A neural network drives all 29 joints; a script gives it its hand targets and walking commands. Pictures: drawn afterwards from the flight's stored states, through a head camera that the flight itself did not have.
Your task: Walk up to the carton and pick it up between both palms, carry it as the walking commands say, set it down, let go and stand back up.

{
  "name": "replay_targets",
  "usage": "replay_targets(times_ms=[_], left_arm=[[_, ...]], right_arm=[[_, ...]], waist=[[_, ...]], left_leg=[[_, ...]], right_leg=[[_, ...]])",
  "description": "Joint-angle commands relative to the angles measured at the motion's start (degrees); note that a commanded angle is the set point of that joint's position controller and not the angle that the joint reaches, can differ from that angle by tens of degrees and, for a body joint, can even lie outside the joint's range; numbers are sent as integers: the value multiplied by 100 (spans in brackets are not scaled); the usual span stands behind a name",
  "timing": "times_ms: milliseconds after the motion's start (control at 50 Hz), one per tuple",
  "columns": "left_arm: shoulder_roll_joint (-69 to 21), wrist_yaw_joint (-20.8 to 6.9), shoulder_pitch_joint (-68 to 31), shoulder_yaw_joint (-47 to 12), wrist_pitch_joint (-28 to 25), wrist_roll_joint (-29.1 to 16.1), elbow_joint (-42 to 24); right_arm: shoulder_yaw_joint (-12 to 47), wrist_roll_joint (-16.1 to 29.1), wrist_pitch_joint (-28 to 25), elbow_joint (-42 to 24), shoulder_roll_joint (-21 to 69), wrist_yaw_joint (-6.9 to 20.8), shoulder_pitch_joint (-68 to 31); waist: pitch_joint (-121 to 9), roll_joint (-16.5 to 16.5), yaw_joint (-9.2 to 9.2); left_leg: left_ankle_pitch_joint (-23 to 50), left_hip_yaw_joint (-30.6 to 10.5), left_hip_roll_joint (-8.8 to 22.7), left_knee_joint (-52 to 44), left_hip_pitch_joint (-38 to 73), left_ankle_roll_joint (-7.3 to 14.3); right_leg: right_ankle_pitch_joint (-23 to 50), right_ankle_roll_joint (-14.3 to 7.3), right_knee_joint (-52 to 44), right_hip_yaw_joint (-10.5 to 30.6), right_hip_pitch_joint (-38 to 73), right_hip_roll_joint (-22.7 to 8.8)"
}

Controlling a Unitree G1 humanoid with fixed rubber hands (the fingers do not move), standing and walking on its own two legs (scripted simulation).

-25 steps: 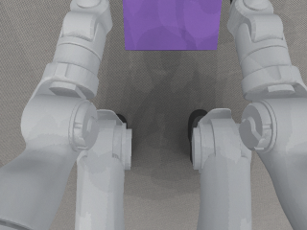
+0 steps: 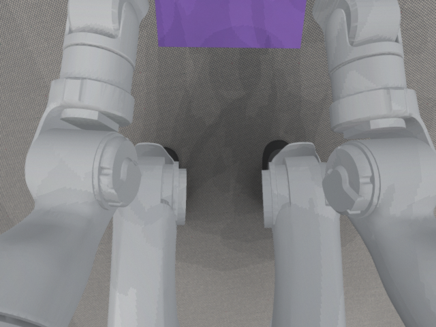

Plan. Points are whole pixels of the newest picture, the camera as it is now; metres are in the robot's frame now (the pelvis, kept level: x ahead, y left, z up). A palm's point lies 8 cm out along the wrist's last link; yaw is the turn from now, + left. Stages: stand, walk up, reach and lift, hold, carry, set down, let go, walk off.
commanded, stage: reach and lift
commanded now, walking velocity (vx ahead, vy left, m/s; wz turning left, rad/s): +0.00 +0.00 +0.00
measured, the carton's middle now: out of the picture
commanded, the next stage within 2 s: none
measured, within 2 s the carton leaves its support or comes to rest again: neither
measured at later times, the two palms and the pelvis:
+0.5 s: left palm out of the picture +0.55 +0.11 -0.10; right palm out of the picture +0.53 -0.14 -0.11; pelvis -0.01 +0.00 +0.03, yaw +0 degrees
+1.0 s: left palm out of the picture +0.53 +0.12 -0.05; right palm out of the picture +0.52 -0.13 -0.04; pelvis -0.02 +0.00 +0.07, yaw +0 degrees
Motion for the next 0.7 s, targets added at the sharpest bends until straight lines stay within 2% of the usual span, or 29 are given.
replay_targets(times_ms=[0, 40, 60, 140, 160, 180, 200, 240, 260, 280, 300, 320, 340, 360, 380, 400, 420, 440, 460, 480, 500, 520, 540, 560, 580, 600, 620, 640, 680], left_arm=[[-6299, -1840, -3944, -2316, -159, -611, -896], [-6200, -1802, -3810, -1946, -160, -360, -618], [-6409, -1744, -4638, -2683, -236, -910, -1659], [-6588, -1652, -4128, -2862, -91, -869, -1389], [-6805, -1666, -4087, -3111, -7, -912, -1317], [-6557, -1621, -4105, -2820, -101, -868, -1677], [-6459, -1611, -3951, -2809, -88, -747, -1415], [-6477, -1545, -4719, -3252, -140, -1072, -2310], [-6504, -1585, -3971, -2973, -71, -940, -1630], [-6637, -1588, -4521, -3202, -132, -1197, -2426], [-6422, -1573, -4229, -2991, -113, -1010, -2036], [-6639, -1573, -3978, -2864, -40, -925, -1323], [-6588, -1616, -3843, -2519, 8, -671, -1115], [-6647, -1688, -3634, -2329, 88, -566, -937], [-6836, -1688, -3634, -2542, 9, -533, -1334], [-6744, -1693, -3954, -2560, 5, -659, -1161], [-6973, -1646, -3745, -2471, 3, -657, -1156], [-6507, -1685, -3857, -2243, -90, -494, -1536], [-6802, -1686, -3893, -2752, -28, -641, -1639], [-6928, -1639, -3593, -2740, 43, -650, -1417], [-7066, -1697, -3695, -2925, 111, -775, -1398], [-6977, -1668, -3453, -2500, 214, -497, -903], [-6875, -1673, -3613, -2544, 197, -586, -825], [-7015, -1670, -3911, -2648, 133, -591, -1623], [-6984, -1690, -3821, -2684, 159, -568, -1886], [-6914, -1685, -4278, -3053, 129, -888, -2227], [-6796, -1716, -4117, -2926, 192, -825, -1884], [-6907, -1734, -4136, -2637, 279, -679, -1703], [-6945, -1710, -4283, -3019, 235, -821, -2157]], right_arm=[[2399, 628, -454, -1328, 5611, 2001, -4566], [2383, 642, -429, -1129, 5671, 2105, -4599], [2467, 621, -367, -1209, 5863, 2101, -4148], [2702, 953, -421, -1825, 5463, 1965, -4774], [2592, 899, -386, -1728, 5606, 1970, -4468], [2679, 858, -316, -1651, 5747, 2017, -4546], [2629, 883, -347, -1623, 5677, 2019, -4467], [2766, 892, -235, -1784, 5775, 1989, -4301], [2761, 840, -255, -1722, 5678, 1955, -4460], [2954, 879, -189, -2346, 5927, 1904, -4364], [2942, 910, -176, -2091, 6007, 1944, -4409], [2505, 546, -199, -1458, 5843, 1962, -4192], [2432, 579, -166, -1204, 5949, 1982, -4133], [2487, 544, -173, -1538, 5910, 1988, -4502], [2719, 603, -213, -1880, 5916, 2018, -4376], [2466, 441, -159, -1330, 5776, 2069, -4097], [2785, 756, -246, -1837, 5908, 2000, -4596], [2543, 435, -83, -1159, 6281, 2046, -3937], [2642, 654, -130, -1631, 6466, 2040, -3950], [2982, 828, -107, -1910, 6465, 2038, -4341], [3000, 912, -184, -2322, 6117, 1998, -4466], [2986, 782, -83, -1934, 6037, 2020, -4817], [2860, 694, -110, -1851, 6012, 1974, -4666], [2655, 572, -9, -1588, 6140, 1977, -4176], [3171, 854, 8, -1908, 6537, 1947, -4210], [3122, 784, 49, -2088, 6349, 1898, -4258], [3239, 938, 83, -2077, 6560, 1897, -4406], [2977, 864, 143, -1654, 6325, 1885, -4339], [2987, 867, 192, -1701, 6833, 1905, -3969]], waist=[[-11606, -88, 35], [-11110, -139, 234], [-12094, -169, -241], [-12580, 527, -86], [-12561, 558, -268], [-12436, 441, 19], [-12216, 402, 5], [-13405, 408, -295], [-12922, 239, -179], [-13714, 8, -360], [-13172, -49, -155], [-12179, -57, -381], [-11854, 249, -58], [-11694, -126, -188], [-12222, 110, 121], [-11983, -66, -179], [-12357, 39, 79], [-12044, -319, 72], [-12682, -37, -40], [-13013, -146, 161], [-13412, 187, -34], [-12689, -156, 147], [-12417, -190, 7], [-12450, -78, -109], [-13229, 47, 307], [-13574, -272, -179], [-13433, -279, 161], [-13044, 208, 150], [-13477, -109, 122]], left_leg=[[2098, 1422, -281, -827, 3487, 368], [1792, 1467, -333, -980, 3179, 447], [2315, 1395, -290, -878, 3861, 317], [2415, 1396, -345, -1032, 4458, 315], [2382, 1413, -345, -1111, 4420, 241], [2462, 1402, -374, -1105, 4429, 284], [2337, 1407, -395, -1130, 4138, 360], [2670, 1491, -357, -1036, 4621, 218], [2591, 1455, -349, -1015, 4263, 285], [2638, 1505, -390, -1102, 4640, 304], [2690, 1504, -343, -1144, 4516, 362], [2014, 1386, -371, -1324, 4100, 355], [1822, 1439, -421, -1380, 3891, 367], [1544, 1393, -360, -1440, 3727, 428], [2001, 1458, -423, -1393, 4033, 339], [1604, 1400, -422, -1430, 3821, 296], [2104, 1450, -432, -1382, 4127, 364], [1737, 1476, -473, -1394, 3710, 401], [2221, 1472, -460, -1493, 4256, 379], [2256, 1349, -436, -1488, 4608, 453], [2400, 1427, -404, -1435, 4782, 334], [1896, 1471, -435, -1557, 4339, 349], [1707, 1441, -408, -1556, 4020, 406], [1606, 1475, -443, -1728, 3989, 342], [1911, 1520, -459, -1655, 4284, 391], [1865, 1473, -458, -1486, 4320, 358], [1950, 1525, -443, -1644, 4377, 389], [1497, 1592, -402, -1639, 4092, 342], [1745, 1572, -449, -1686, 4285, 353]], right_leg=[[1997, -410, -724, -1588, 4322, 162], [1782, -311, -809, -1638, 4130, 183], [2249, -445, -837, -1590, 4567, 214], [2153, -421, -872, -1606, 4619, 188], [2318, -452, -972, -1615, 4807, 195], [2239, -449, -893, -1599, 4569, 216], [2179, -411, -940, -1644, 4365, 260], [2670, -457, -942, -1591, 5289, 240], [2402, -353, -939, -1620, 5100, 201], [2675, -390, -1106, -1565, 5710, 254], [2611, -312, -1112, -1606, 5346, 252], [1893, -400, -1204, -1635, 4725, 234], [1552, -372, -1237, -1611, 4463, 187], [1426, -337, -1386, -1622, 4587, 197], [1759, -376, -1287, -1533, 4700, 226], [1474, -426, -1360, -1607, 4611, 240], [1917, -387, -1345, -1477, 4871, 256], [1640, -303, -1366, -1523, 4765, 249], [2138, -336, -1444, -1567, 4980, 346], [2048, -299, -1350, -1546, 5067, 278], [2199, -384, -1470, -1441, 5440, 266], [1769, -302, -1385, -1629, 5055, 231], [1577, -344, -1524, -1544, 4983, 253], [1613, -357, -1645, -1544, 5012, 333], [1830, -305, -1660, -1406, 5638, 288], [2019, -336, -1523, -1495, 5574, 338], [2030, -265, -1661, -1435, 5908, 298], [1553, -364, -1772, -1253, 5670, 278], [1985, -368, -1705, -1381, 5858, 363]])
